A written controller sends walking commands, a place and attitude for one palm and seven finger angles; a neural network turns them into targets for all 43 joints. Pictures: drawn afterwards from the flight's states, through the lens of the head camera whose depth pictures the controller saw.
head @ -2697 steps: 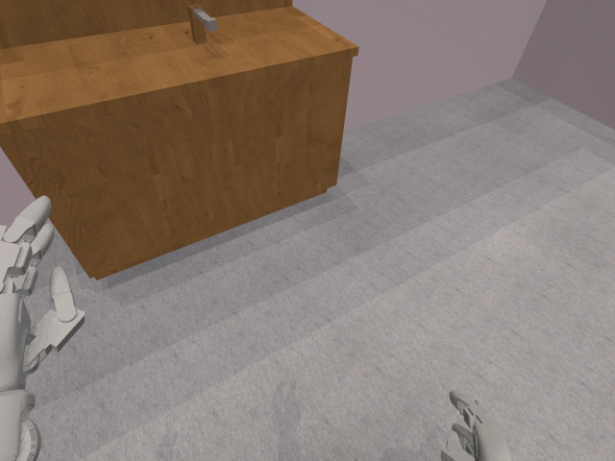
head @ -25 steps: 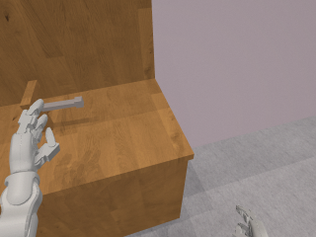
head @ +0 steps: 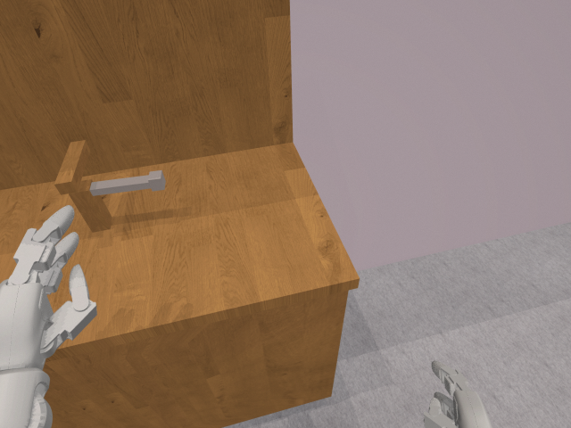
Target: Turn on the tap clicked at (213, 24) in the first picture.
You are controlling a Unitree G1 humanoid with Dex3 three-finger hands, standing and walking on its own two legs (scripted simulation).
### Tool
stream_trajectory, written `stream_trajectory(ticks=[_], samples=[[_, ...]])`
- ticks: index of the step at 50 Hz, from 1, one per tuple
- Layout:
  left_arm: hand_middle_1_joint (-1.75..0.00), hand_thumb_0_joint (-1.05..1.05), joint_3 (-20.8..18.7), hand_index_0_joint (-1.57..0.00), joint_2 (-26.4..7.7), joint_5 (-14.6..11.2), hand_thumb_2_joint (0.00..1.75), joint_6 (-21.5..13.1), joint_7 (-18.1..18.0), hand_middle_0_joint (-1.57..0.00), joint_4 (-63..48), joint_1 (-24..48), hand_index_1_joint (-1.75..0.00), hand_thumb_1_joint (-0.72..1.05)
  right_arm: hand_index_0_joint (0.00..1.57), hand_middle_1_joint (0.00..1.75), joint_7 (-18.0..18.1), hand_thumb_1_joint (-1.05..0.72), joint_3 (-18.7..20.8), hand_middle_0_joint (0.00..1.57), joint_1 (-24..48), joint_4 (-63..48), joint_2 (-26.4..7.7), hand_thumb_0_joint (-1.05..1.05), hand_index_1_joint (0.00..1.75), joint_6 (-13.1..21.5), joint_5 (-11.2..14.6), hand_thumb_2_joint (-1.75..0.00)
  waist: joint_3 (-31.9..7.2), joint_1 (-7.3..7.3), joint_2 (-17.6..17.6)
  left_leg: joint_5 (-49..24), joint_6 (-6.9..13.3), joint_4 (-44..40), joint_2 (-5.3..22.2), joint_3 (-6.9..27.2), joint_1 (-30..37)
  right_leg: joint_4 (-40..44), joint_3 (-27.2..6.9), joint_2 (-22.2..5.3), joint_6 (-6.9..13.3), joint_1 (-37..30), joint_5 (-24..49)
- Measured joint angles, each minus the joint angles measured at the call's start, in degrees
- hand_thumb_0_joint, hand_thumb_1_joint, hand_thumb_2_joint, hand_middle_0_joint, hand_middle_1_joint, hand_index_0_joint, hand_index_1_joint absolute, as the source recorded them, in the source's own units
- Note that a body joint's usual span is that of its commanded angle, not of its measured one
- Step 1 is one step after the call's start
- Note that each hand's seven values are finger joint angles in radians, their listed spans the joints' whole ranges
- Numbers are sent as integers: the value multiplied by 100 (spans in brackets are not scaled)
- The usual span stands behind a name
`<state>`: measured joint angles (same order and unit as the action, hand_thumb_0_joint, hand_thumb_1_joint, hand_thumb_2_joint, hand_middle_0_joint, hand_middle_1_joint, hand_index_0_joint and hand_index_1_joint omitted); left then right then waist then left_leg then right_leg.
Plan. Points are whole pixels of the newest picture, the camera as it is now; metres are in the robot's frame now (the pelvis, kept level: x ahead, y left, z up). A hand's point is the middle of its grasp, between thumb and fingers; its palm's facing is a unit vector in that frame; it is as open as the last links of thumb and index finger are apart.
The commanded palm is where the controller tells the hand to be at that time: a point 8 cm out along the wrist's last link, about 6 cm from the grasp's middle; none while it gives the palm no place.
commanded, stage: draw the hand back beside the body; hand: left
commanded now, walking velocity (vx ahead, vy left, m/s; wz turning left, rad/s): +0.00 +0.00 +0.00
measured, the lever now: (157, 180) +0.52 +0.33 +0.06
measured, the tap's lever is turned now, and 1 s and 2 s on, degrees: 86 86 86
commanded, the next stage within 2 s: step back with the hand held close in 0.12 s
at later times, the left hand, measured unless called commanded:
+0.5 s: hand (96, 300) +0.20 +0.24 +0.15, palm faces +0.30 -0.87 -0.39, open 7.4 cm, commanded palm +0.15 +0.29 +0.17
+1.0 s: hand (21, 364) +0.13 +0.27 +0.15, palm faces +0.38 -0.83 -0.40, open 7.5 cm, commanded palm +0.07 +0.31 +0.17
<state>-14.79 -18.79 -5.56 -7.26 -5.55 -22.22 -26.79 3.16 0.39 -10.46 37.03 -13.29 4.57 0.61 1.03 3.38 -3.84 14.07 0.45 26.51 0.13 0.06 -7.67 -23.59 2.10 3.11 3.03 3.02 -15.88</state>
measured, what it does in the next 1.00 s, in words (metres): shifts its weight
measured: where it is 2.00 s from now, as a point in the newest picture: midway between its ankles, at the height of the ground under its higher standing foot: outside the picture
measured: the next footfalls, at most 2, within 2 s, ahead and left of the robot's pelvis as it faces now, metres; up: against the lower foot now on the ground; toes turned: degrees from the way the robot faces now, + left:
right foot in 1.60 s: -0.22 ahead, -0.09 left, +0.00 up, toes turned +0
left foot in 1.78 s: -0.15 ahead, +0.15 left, +0.00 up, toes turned -2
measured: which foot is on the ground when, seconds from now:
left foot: down 0.00-1.00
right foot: down 0.00-1.00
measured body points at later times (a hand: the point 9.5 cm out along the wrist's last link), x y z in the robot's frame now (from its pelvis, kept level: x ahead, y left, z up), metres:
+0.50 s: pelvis -0.02 +0.01 +0.00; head -0.02 -0.01 +0.45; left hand +0.18 +0.28 +0.17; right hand +0.16 -0.23 -0.09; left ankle +0.01 +0.12 -0.74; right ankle -0.03 -0.08 -0.74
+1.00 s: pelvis -0.09 +0.03 -0.01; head -0.08 +0.03 +0.44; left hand +0.10 +0.32 +0.18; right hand +0.09 -0.20 -0.09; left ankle +0.01 +0.12 -0.74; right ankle -0.03 -0.08 -0.74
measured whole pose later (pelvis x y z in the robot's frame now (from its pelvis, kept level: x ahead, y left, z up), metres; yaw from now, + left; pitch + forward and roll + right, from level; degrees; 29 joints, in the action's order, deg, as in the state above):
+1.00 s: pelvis -0.09 +0.03 -0.01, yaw -1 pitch -1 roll -2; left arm -18.7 -20.4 -1.9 -11.0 -7.7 -25.4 -25.8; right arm 4.6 -0.6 -11.3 33.2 -12.5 3.4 0.6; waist 1.5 0.8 -2.4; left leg 9.7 3.3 31.2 -0.8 -1.5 -22.6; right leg -29.3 0.9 2.0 0.0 18.6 -10.0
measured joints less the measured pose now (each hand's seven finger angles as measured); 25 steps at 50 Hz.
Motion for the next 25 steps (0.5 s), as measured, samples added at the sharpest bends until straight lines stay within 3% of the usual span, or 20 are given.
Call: stream_trajectory(ticks=[13,16,20,25], samples=[[-31,2,30,-21,13,0,90,9,-26,-21,53,137,-30,89,20,30,11,-91,-55,20,-14,-6,60,1,30,43,-6,-90,28,-40,17,-20,-3,22,-1,5,-18,-45,8,-2,5,28,6],[-31,2,-179,-21,-114,38,90,-135,18,-21,107,403,-30,89,20,30,33,-91,-94,20,-10,-68,22,1,30,-15,6,-90,49,-14,-20,1,1,121,46,-5,-163,-37,-3,42,2,134,53],[-31,2,-410,-21,-138,76,90,-247,42,-21,164,426,-30,89,20,30,-5,-91,-79,20,70,-184,15,1,30,-227,18,-90,-5,-107,9,-57,22,117,54,-126,-385,-129,-117,36,-42,440,111],[-30,2,-198,-20,-84,133,90,-147,79,-21,19,91,-30,89,20,30,40,-91,-23,20,61,-386,-35,1,30,-394,37,-90,-47,-262,47,-168,89,74,2,-247,-592,-247,-224,-26,-115,748,164]])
